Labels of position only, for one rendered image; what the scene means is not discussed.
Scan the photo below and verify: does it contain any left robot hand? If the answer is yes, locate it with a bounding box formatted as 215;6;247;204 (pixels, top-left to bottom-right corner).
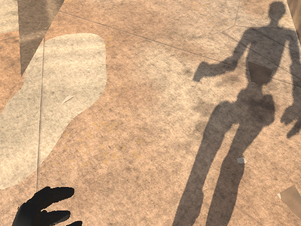
11;186;83;226

